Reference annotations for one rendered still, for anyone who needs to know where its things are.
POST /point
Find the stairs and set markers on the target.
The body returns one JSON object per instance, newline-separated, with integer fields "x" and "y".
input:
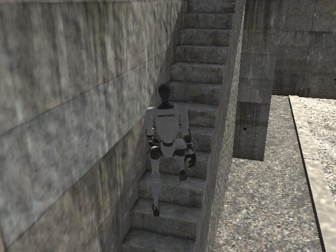
{"x": 204, "y": 79}

